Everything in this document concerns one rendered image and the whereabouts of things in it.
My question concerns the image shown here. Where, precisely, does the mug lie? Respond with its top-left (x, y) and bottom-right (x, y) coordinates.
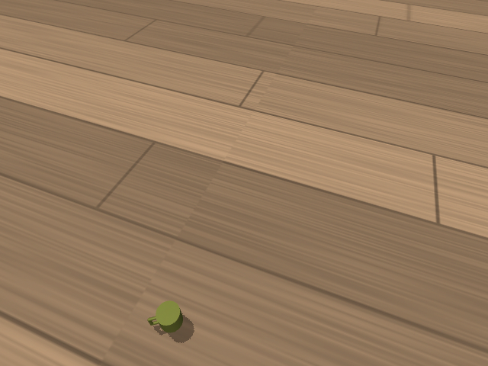
top-left (148, 300), bottom-right (183, 332)

